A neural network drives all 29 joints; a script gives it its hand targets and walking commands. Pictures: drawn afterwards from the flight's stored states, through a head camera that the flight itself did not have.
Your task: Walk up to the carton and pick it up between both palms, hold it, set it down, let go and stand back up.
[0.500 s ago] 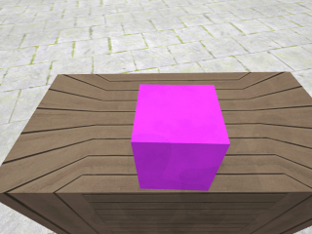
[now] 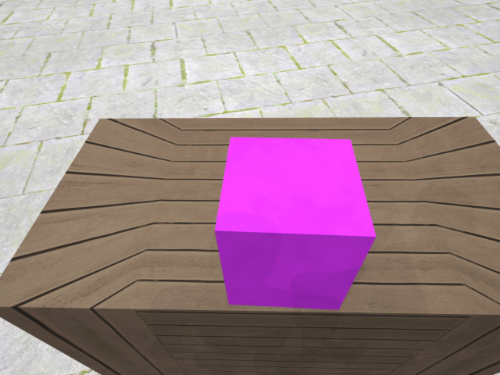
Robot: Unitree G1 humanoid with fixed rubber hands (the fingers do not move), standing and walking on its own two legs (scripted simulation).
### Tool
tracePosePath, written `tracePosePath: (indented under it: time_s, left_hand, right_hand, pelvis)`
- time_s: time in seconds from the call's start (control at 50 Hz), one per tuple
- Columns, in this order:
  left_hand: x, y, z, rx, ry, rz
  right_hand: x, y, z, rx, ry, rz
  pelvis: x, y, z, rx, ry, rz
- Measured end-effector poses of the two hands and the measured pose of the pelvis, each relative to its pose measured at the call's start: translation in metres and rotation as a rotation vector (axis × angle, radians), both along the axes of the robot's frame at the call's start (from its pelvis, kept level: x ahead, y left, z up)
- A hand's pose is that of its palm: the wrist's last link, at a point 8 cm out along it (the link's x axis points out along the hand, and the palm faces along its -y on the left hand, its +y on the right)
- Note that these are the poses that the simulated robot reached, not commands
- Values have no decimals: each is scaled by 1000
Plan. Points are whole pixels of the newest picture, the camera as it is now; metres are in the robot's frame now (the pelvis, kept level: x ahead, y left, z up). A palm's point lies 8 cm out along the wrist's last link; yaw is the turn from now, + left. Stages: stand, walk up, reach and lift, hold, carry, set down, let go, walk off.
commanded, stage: stand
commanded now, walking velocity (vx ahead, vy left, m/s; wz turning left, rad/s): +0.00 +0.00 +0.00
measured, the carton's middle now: (286, 226) +0.38 -0.02 +0.02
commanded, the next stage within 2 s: none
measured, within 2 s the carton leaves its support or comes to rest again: neither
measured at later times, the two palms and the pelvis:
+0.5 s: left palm out of the picture +0.04 +0.26 -0.12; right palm out of the picture +0.07 -0.25 -0.11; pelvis -0.01 +0.00 +0.00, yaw +1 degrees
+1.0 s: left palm out of the picture +0.01 +0.26 -0.12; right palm out of the picture +0.05 -0.26 -0.12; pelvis -0.02 +0.00 +0.00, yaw +2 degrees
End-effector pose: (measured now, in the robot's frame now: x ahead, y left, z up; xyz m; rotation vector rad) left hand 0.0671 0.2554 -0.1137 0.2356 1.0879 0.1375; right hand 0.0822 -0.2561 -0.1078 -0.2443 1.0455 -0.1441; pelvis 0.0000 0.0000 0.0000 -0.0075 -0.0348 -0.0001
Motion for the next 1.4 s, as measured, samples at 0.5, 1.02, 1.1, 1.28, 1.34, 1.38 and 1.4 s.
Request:
tracePosePath:
  time_s: [0.5, 1.02, 1.1, 1.28, 1.34, 1.38, 1.4]
  left_hand:
    - [-25, 3, -3, 6, 42, 40]
    - [-63, 4, -9, 3, 118, 80]
    - [-67, 3, -9, 2, 131, 85]
    - [-73, 0, -10, 2, 155, 93]
    - [-72, 0, -10, 1, 158, 96]
    - [-72, -1, -11, 0, 159, 98]
    - [-71, -1, -11, 0, 159, 99]
  right_hand:
    - [-9, 2, -3, -2, 30, 11]
    - [-34, 1, -8, -9, 99, 7]
    - [-37, 1, -9, -7, 111, 4]
    - [-40, 1, -12, -5, 135, 1]
    - [-40, 0, -12, -3, 140, 0]
    - [-39, 0, -13, -3, 142, 0]
    - [-38, 0, -13, -4, 142, -1]
  pelvis:
    - [-6, 0, 1, -3, -10, 21]
    - [-16, -1, 2, -5, -7, 36]
    - [-16, -1, 2, -5, -3, 36]
    - [-15, -3, 3, -4, 6, 39]
    - [-13, -3, 3, -4, 7, 40]
    - [-12, -4, 3, -4, 7, 40]
    - [-11, -4, 3, -4, 7, 40]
